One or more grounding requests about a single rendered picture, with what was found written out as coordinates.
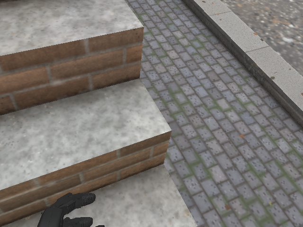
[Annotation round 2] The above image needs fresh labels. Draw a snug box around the left robot hand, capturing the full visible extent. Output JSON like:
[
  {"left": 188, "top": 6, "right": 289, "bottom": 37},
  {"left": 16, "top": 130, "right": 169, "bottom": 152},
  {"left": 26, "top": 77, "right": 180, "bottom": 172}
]
[{"left": 37, "top": 192, "right": 105, "bottom": 227}]

